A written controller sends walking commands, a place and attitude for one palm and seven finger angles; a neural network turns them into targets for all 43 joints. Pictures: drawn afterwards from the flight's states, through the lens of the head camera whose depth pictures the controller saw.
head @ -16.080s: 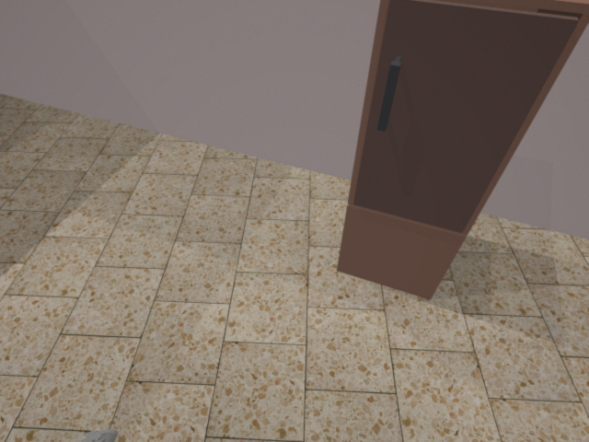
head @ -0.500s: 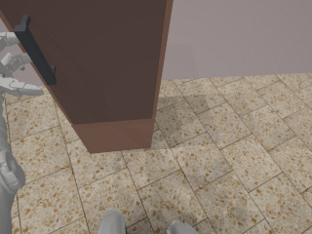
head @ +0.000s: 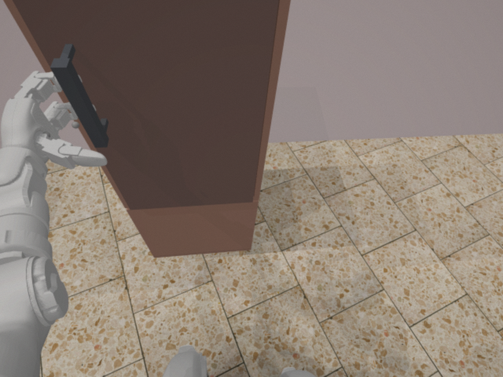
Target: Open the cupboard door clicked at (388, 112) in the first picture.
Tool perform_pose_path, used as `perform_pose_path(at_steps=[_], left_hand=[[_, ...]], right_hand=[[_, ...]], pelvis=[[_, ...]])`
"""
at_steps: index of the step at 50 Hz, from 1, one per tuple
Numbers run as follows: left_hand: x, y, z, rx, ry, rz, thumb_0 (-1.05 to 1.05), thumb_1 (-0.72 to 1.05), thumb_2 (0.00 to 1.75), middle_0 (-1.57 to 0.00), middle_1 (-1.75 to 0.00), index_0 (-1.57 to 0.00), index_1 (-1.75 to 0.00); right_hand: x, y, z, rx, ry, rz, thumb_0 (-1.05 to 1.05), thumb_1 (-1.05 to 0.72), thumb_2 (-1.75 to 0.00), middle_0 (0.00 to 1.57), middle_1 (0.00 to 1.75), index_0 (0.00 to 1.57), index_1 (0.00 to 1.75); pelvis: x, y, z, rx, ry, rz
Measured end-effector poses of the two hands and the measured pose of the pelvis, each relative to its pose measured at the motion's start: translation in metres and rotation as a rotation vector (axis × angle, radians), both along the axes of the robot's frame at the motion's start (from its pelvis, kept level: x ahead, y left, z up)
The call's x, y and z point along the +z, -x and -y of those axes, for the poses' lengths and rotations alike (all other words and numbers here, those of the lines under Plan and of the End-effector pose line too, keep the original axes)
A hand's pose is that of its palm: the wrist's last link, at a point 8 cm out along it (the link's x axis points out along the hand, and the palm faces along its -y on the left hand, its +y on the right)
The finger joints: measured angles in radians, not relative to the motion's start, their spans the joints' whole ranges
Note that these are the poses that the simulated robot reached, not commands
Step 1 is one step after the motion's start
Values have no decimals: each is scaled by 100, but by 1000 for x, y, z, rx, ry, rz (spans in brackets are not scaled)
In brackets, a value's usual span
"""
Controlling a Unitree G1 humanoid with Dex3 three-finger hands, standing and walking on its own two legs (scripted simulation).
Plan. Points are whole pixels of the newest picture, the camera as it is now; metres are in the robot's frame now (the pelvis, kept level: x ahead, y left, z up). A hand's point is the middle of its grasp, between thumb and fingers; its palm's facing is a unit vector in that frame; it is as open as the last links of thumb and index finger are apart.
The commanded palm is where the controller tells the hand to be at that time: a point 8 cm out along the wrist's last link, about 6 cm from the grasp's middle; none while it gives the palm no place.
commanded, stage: slide the fingers in behind the handle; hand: left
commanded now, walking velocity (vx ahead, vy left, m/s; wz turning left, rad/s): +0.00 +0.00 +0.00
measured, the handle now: (86, 100) +0.53 +0.24 +0.12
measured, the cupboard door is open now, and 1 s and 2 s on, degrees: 0 0 6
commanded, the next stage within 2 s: close the thumb around the handle in 0.76 s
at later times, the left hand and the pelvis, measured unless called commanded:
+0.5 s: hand (94, 122) +0.48 +0.22 +0.12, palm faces +0.06 -1.00 +0.02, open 14.0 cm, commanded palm +0.45 +0.27 +0.11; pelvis +0.00 +0.00 +0.00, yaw -1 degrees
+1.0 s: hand (94, 123) +0.48 +0.22 +0.12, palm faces +0.05 -1.00 +0.01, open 13.5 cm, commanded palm +0.45 +0.27 +0.11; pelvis -0.01 +0.00 +0.00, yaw +0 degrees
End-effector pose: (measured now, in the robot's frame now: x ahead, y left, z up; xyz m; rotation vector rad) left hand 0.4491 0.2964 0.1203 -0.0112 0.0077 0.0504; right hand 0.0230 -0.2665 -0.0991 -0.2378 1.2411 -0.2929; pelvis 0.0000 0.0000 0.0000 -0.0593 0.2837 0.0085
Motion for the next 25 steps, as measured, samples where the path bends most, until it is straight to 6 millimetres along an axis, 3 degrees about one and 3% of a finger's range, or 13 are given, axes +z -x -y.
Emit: perform_pose_path(at_steps=[8,25], left_hand=[[0,-3,11,0,5,8,-1,-50,30,-30,-120,-30,-120],[-1,-6,25,10,4,6,-1,-50,30,-31,-120,-30,-120]], right_hand=[[-1,1,1,8,5,5,1,-91,-90,20,30,20,30],[-2,25,0,-35,-17,-32,1,-91,-90,20,30,20,30]], pelvis=[[-1,4,1,4,0,2],[1,3,3,-11,-6,6]])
